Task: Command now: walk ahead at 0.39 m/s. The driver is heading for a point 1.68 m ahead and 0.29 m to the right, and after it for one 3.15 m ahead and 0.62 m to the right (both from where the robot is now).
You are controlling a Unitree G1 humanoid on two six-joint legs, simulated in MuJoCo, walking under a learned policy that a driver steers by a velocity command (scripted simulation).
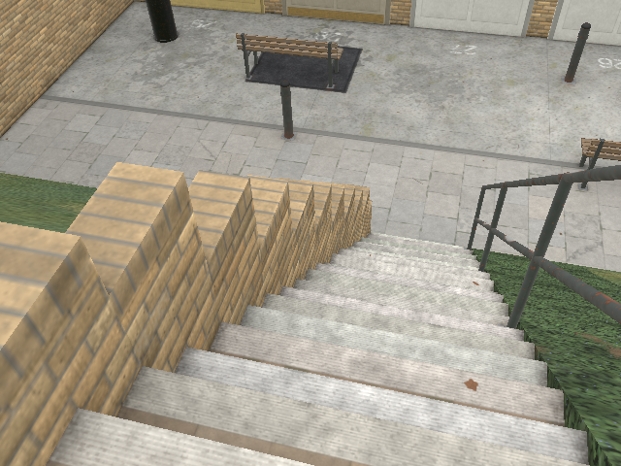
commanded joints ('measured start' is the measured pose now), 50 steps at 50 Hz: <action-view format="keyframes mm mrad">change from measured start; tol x32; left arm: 1 100 77 -4 -14 7 3 -10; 50 -221 241 53 -523 0 131 32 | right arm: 1 -104 -85 -24 -91 -9 -45 16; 50 -359 -190 -67 -290 -37 116 -44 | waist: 1 6 -101 168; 13 -14 -124 187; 18 -128 228 -344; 50 -51 -84 -68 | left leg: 1 -483 102 -20 83 150 25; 16 262 -37 109 -552 368 77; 18 772 401 -623 -710 233 340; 29 105 215 52 -805 1006 169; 42 263 309 44 -579 608 104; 45 -291 -68 30 118 -310 -93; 50 -259 4 -67 206 -30 -111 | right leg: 1 231 -274 363 -332 156 -133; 16 161 -208 50 83 1008 -46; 18 -335 81 74 822 -155 44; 20 -483 13 184 970 -177 22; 40 -300 -85 26 281 -73 64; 44 101 -288 423 -80 877 -180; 50 72 -240 382 -100 705 -208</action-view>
